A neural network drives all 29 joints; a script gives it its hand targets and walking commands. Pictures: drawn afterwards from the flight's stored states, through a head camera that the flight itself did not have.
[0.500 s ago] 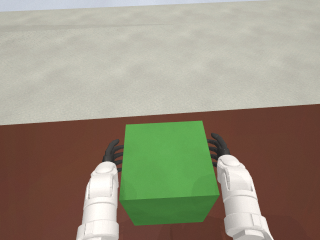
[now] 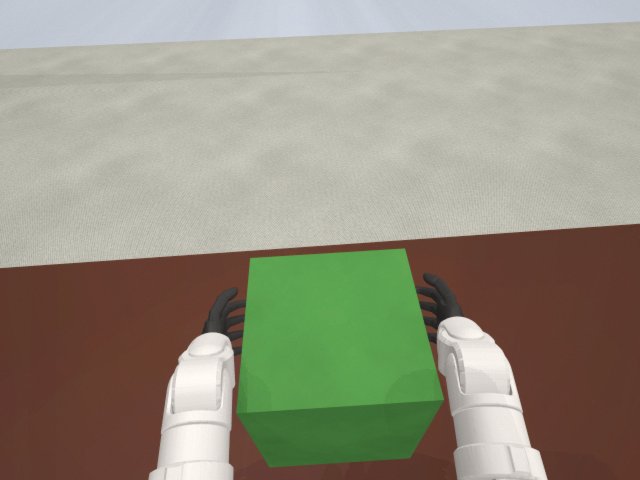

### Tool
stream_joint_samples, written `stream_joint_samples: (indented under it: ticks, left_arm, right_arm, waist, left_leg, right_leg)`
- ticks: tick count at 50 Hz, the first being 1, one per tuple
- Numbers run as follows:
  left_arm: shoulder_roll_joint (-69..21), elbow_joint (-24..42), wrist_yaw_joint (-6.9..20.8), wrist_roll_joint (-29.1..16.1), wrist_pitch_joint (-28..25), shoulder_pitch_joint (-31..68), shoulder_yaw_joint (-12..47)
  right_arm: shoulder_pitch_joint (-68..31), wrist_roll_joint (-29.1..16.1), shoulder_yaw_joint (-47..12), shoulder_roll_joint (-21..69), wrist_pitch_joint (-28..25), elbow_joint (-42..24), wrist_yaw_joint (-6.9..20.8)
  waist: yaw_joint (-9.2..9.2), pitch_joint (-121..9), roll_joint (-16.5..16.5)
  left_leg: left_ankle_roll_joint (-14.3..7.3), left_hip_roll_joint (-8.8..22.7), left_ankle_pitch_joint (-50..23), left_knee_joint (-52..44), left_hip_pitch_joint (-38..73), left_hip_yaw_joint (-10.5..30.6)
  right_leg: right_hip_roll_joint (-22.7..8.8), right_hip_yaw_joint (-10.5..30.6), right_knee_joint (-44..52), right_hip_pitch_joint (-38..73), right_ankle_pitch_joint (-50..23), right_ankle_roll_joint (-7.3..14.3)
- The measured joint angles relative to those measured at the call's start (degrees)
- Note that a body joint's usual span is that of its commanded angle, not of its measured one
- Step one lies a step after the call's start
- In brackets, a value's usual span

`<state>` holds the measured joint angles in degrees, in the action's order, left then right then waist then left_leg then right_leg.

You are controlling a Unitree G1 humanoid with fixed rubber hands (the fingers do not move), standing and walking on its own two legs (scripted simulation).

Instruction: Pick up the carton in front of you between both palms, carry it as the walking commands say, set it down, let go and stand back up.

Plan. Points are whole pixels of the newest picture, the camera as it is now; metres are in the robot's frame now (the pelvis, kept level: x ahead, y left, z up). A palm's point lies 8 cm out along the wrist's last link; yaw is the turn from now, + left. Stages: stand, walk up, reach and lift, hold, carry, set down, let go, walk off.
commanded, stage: hold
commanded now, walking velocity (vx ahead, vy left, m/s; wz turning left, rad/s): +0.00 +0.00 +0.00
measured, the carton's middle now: (334, 363) +0.28 +0.00 -0.03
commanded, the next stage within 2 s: carry in 0.20 s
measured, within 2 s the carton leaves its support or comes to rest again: neither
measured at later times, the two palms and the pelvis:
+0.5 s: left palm (204, 306) +0.31 +0.16 +0.08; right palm (435, 282) +0.33 -0.14 +0.09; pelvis +0.04 +0.00 -0.01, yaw +3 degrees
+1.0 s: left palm (227, 219) +0.47 +0.16 +0.08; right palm (411, 195) +0.52 -0.14 +0.08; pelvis +0.27 -0.02 +0.00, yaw +5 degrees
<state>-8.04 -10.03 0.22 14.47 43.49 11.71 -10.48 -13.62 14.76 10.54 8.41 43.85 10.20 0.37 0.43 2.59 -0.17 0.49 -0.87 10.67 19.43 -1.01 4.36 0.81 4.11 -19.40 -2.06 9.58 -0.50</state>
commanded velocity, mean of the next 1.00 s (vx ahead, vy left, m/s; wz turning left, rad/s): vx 0.42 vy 0.00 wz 0.00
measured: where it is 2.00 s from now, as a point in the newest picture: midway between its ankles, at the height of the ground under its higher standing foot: (308, 309)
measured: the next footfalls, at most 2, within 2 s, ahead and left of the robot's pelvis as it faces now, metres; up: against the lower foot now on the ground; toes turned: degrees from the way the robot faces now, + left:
right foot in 0.74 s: +0.24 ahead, -0.10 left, +0.00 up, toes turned -8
left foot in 1.20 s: +0.59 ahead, +0.13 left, +0.00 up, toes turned +16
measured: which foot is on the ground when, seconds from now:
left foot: down 0.00-0.76, up 0.78-1.00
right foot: down 0.00-0.50, up 0.52-0.72, down 0.74-1.00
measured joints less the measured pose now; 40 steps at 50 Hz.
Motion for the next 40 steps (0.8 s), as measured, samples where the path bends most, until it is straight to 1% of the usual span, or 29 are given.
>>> stream_joint_samples:
  ticks: [10,11,13,15,17,19,20,22,23,25,26,27,29,31,34,36,37,38,39,40]
  left_arm:
    - [-0.5,-2.3,0.3,0.6,0.3,2.6,-2.0]
    - [-0.5,-2.3,0.3,0.7,0.6,2.6,-2.0]
    - [-0.5,-2.1,0.3,0.6,1.1,2.4,-1.9]
    - [-0.4,-0.5,0.1,0.2,1.8,2.0,-1.4]
    - [-0.3,2.0,-0.2,-0.6,2.6,1.7,-0.8]
    - [-0.2,4.7,-0.9,-1.9,4.0,1.3,0.3]
    - [-0.2,6.2,-1.3,-2.5,5.0,1.2,0.9]
    - [-0.2,9.5,-2.3,-3.6,7.0,1.0,2.3]
    - [-0.1,11.3,-2.7,-4.1,8.2,0.6,3.0]
    - [0.2,15.9,-3.2,-5.3,10.8,-0.9,3.5]
    - [0.3,18.2,-3.6,-5.9,12.0,-1.8,3.6]
    - [0.5,20.4,-4.1,-6.6,13.2,-2.8,3.7]
    - [0.6,24.1,-5.2,-8.4,15.4,-4.9,4.0]
    - [0.8,27.1,-6.2,-10.0,17.5,-6.9,4.8]
    - [0.8,31.5,-7.6,-12.0,19.8,-9.5,6.1]
    - [0.7,34.6,-7.9,-12.9,20.5,-11.5,6.9]
    - [0.7,36.1,-8.0,-13.1,20.8,-12.2,7.3]
    - [0.6,36.8,-8.3,-13.3,20.9,-12.6,7.9]
    - [0.6,36.5,-8.7,-13.3,20.9,-12.9,8.4]
    - [0.6,36.1,-9.2,-13.4,21.2,-13.1,8.7]
  right_arm:
    - [-2.2,0.8,1.9,0.5,0.2,1.9,0.2]
    - [-2.2,0.6,1.9,0.5,0.4,2.1,0.2]
    - [-1.8,0.3,1.7,0.4,0.9,1.9,-0.1]
    - [-1.7,-0.2,1.4,0.3,1.4,0.5,-0.2]
    - [-1.4,-0.9,0.9,0.3,2.2,-1.9,-0.3]
    - [-0.5,-1.8,0.3,0.1,3.7,-5.3,-0.6]
    - [-0.1,-2.4,0.0,-0.1,4.7,-7.3,-1.0]
    - [1.0,-4.0,-0.4,-0.6,6.7,-11.4,-1.5]
    - [1.5,-4.9,-0.6,-0.8,7.8,-13.3,-1.8]
    - [2.6,-6.2,-1.4,-0.4,9.8,-16.7,-2.4]
    - [2.9,-6.6,-2.4,-0.4,10.8,-18.3,-2.8]
    - [3.3,-6.9,-3.4,-0.5,11.8,-19.7,-3.2]
    - [5.0,-7.9,-5.0,-0.8,14.2,-23.0,-4.3]
    - [7.3,-9.0,-6.0,-1.0,16.8,-26.7,-5.4]
    - [10.5,-10.7,-6.7,-1.1,19.6,-32.4,-6.8]
    - [12.6,-12.0,-7.1,-1.1,20.7,-36.0,-7.8]
    - [13.4,-12.6,-7.2,-1.1,21.1,-37.7,-8.2]
    - [14.1,-13.3,-6.8,-1.1,21.4,-38.9,-8.5]
    - [14.7,-13.9,-6.3,-1.1,21.6,-39.3,-8.8]
    - [15.1,-14.3,-5.9,-1.0,22.1,-39.2,-9.1]
  waist:
    - [-0.04,-0.1,0.3]
    - [0.1,-1.4,0.4]
    - [0.11,-4.4,0.5]
    - [-0.2,-6.6,0.4]
    - [-0.58,-8.1,0.3]
    - [-0.71,-9.5,0.2]
    - [-0.6,-10.1,0.2]
    - [-0.17,-11.0,-0.3]
    - [-0.04,-11.4,-0.5]
    - [-0.53,-12.2,-1.8]
    - [-0.78,-12.5,-2.1]
    - [-1.0,-12.9,-1.9]
    - [-1.23,-13.3,-0.5]
    - [-0.91,-13.5,1.0]
    - [0.12,-12.8,2.2]
    - [0.68,-12.1,2.4]
    - [0.95,-11.7,2.3]
    - [1.1,-11.6,2.5]
    - [0.86,-11.7,2.5]
    - [0.65,-11.7,2.1]
  left_leg:
    - [0.0,-0.1,0.5,2.6,-2.2,-0.2]
    - [0.0,-0.1,1.8,4.0,-3.9,-0.1]
    - [0.0,0.0,6.6,6.4,-7.1,0.0]
    - [0.2,0.2,7.5,7.3,-9.6,0.0]
    - [0.2,0.3,7.1,8.9,-11.7,0.0]
    - [0.0,0.5,9.2,11.3,-13.7,0.0]
    - [-0.1,0.8,10.8,13.1,-14.9,-0.6]
    - [-0.3,1.3,12.3,14.8,-16.7,-3.8]
    - [-0.6,1.4,11.4,13.6,-16.7,-5.1]
    - [-0.9,0.8,6.2,10.2,-15.0,-6.6]
    - [-1.0,0.5,4.7,9.3,-14.3,-7.2]
    - [-1.2,0.6,5.2,9.1,-14.0,-7.7]
    - [-1.4,1.5,6.9,7.9,-12.9,-8.2]
    - [-1.2,2.6,7.1,5.2,-11.2,-7.9]
    - [-0.3,3.7,7.2,1.7,-8.0,-7.3]
    - [0.5,4.3,9.1,2.1,-6.4,-7.0]
    - [0.9,4.4,11.0,4.2,-6.0,-6.7]
    - [1.0,4.9,13.4,8.8,-7.2,-6.8]
    - [0.8,5.4,15.0,16.1,-10.0,-7.2]
    - [0.3,5.1,15.9,24.4,-13.6,-7.2]
  right_leg:
    - [0.0,0.0,-2.8,-2.3,0.6,-0.1]
    - [0.0,-0.3,-4.1,-3.9,2.3,-0.2]
    - [0.0,-0.9,-6.6,-7.0,8.1,-0.2]
    - [-0.4,-1.9,-8.2,-9.8,9.8,-0.1]
    - [-0.6,-2.6,-9.7,-11.9,9.4,0.0]
    - [-0.7,-3.3,-10.5,-13.0,8.9,0.4]
    - [-0.8,-3.7,-10.4,-13.3,7.6,0.6]
    - [-1.6,-4.7,-10.5,-13.7,5.6,0.7]
    - [-2.0,-5.1,-10.7,-13.6,6.3,0.6]
    - [-3.0,-4.5,-11.7,-13.7,8.4,0.2]
    - [-3.6,-4.7,-13.5,-14.4,10.1,0.6]
    - [-4.0,-5.5,-16.4,-15.6,12.2,0.8]
    - [-3.5,-7.4,-22.5,-19.1,16.4,0.8]
    - [-2.8,-9.2,-24.6,-22.3,17.2,0.8]
    - [-2.0,-11.8,-18.7,-24.2,13.3,0.4]
    - [-1.3,-14.0,-11.2,-23.1,7.9,0.5]
    - [-1.2,-15.1,-7.9,-21.6,5.4,1.0]
    - [-1.1,-16.0,-7.3,-20.7,1.0,2.6]
    - [-1.1,-16.7,-8.8,-20.7,0.3,4.0]
    - [-1.4,-17.1,-10.0,-20.4,1.7,4.8]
